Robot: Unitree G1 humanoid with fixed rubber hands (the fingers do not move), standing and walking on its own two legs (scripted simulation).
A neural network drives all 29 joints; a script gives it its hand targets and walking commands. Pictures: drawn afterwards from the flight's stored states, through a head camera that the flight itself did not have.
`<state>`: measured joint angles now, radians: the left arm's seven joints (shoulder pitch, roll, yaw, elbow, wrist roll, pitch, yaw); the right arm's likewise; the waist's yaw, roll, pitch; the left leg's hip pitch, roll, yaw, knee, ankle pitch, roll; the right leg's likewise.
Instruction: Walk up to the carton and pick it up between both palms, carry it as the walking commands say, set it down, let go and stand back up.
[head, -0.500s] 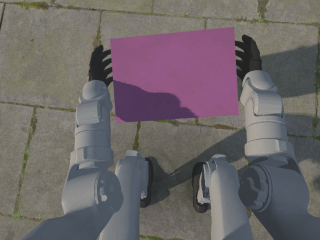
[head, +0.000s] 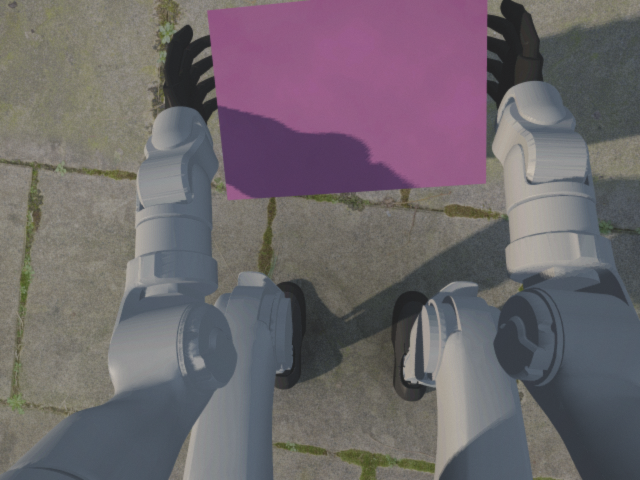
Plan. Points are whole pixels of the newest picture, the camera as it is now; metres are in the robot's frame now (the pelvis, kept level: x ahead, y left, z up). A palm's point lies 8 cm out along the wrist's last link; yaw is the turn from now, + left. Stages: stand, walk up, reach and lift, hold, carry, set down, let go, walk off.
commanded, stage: set down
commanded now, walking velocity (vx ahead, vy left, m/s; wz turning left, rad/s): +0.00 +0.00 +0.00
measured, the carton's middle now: (347, 116) +0.51 +0.02 -0.20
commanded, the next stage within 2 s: none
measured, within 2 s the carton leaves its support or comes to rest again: rests again in 1.40 s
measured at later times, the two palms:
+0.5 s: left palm (214, 111) +0.52 +0.19 -0.19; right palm (484, 97) +0.54 -0.15 -0.21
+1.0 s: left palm (214, 108) +0.53 +0.19 -0.21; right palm (475, 101) +0.54 -0.15 -0.23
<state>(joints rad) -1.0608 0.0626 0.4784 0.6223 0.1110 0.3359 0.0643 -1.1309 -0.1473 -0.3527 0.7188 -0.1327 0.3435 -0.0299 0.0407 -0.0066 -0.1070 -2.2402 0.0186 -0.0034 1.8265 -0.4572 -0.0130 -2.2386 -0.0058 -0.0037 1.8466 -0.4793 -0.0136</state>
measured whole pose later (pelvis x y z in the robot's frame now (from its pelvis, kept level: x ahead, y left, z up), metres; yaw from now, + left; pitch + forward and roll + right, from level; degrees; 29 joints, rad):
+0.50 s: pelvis +0.00 +0.00 -0.06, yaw +0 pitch +45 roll +1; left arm -1.23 0.17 0.37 0.78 -0.01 0.26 0.10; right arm -1.29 -0.29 -0.20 0.90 0.01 0.26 -0.08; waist 0.05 0.00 0.10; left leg -2.33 0.01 0.00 2.05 -0.50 -0.01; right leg -2.33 0.00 0.01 2.07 -0.53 -0.01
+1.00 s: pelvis +0.00 +0.00 -0.08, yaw +0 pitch +41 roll +1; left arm -1.31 0.23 0.37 0.92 -0.04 0.21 0.08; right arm -1.38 -0.32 -0.12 1.03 0.06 0.23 -0.08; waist 0.06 0.02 0.19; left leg -2.34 0.01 -0.01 2.13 -0.51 -0.02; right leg -2.34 0.00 0.00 2.15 -0.53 -0.01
